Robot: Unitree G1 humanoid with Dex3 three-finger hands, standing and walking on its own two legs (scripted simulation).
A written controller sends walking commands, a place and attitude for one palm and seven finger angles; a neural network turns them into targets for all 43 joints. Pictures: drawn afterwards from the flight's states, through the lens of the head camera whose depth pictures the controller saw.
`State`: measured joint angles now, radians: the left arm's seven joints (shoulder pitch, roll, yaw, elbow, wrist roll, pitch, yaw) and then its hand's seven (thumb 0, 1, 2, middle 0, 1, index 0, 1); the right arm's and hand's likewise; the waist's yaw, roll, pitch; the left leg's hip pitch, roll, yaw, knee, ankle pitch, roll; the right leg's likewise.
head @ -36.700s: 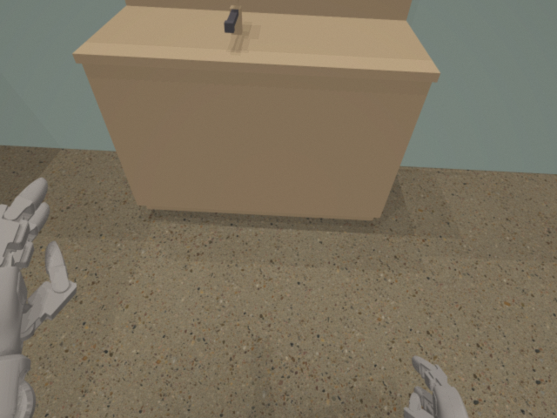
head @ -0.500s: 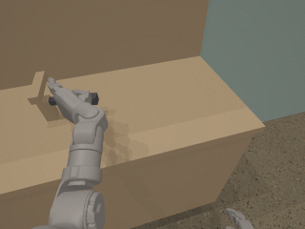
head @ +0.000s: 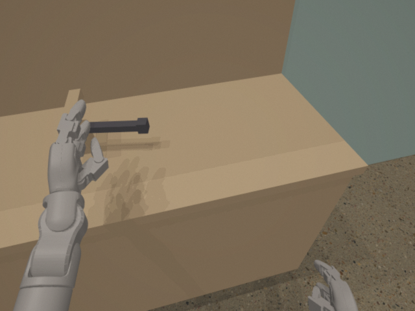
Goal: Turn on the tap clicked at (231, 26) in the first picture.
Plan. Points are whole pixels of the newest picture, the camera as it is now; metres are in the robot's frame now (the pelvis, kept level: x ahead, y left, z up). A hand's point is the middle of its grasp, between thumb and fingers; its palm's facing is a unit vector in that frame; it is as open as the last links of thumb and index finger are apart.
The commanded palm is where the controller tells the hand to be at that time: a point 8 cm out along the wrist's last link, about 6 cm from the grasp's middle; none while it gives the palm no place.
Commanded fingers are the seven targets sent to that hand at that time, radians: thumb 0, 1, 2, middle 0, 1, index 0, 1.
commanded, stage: draw the hand back beside the body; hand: left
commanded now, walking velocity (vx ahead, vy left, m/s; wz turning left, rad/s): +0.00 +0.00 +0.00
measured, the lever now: (142, 125) +0.49 +0.23 +0.09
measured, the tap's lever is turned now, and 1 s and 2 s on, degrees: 77 77 77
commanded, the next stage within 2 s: step back with the hand held close in 0.98 s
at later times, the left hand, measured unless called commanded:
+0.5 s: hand (77, 192) +0.24 +0.24 +0.16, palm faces +0.38 -0.88 -0.28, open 7.5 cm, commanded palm +0.19 +0.28 +0.16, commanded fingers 0.00 0.90 0.90 -0.20 -0.30 -0.20 -0.30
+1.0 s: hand (67, 209) +0.21 +0.25 +0.15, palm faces +0.42 -0.84 -0.33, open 7.4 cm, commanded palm +0.16 +0.29 +0.16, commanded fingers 0.00 0.90 0.90 -0.20 -0.30 -0.20 -0.30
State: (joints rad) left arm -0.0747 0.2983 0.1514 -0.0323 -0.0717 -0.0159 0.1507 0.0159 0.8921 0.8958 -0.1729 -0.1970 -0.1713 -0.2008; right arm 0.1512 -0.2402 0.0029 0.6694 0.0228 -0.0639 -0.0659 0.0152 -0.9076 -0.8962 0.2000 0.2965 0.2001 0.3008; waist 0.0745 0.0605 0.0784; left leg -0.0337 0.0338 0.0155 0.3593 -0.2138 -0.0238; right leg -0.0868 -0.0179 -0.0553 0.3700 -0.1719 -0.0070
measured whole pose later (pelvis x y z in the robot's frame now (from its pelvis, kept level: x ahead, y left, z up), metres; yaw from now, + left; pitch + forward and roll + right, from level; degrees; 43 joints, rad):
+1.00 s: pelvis +0.01 +0.01 +0.00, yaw +0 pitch -7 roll +0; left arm 0.38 0.30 0.25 -0.34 -0.06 -0.09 0.11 0.01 0.89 0.90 -0.21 -0.30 -0.21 -0.30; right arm 0.15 -0.21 0.01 0.64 0.00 -0.12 -0.06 0.02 -0.90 -0.90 0.20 0.30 0.20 0.30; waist 0.08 0.07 0.07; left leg -0.03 0.03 0.01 0.37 -0.23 -0.02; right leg -0.06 -0.02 -0.06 0.36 -0.18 0.00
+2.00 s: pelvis -0.09 +0.02 -0.02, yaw +1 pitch +1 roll -1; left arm 0.48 0.39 0.38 -0.54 -0.02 -0.15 0.19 0.01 0.88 0.89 -0.22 -0.30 -0.21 -0.30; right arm 0.23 -0.19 0.00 0.58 0.02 -0.06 -0.08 0.02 -0.91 -0.90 0.20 0.30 0.20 0.30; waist -0.01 0.02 0.04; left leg -0.44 0.02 0.00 0.59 -0.17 0.01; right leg -0.36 0.01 -0.01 0.67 -0.30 0.03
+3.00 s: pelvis -0.32 -0.01 -0.01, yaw +1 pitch -2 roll +2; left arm 0.54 0.36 0.34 -0.48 -0.04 -0.12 0.18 0.01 0.88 0.89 -0.21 -0.30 -0.21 -0.30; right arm 0.31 -0.27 -0.06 0.63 0.02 -0.10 -0.08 0.02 -0.91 -0.90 0.20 0.30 0.20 0.30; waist -0.05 0.00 -0.02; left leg -0.14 0.03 0.06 0.47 -0.30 -0.01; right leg -0.48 -0.01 -0.04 0.85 -0.38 0.01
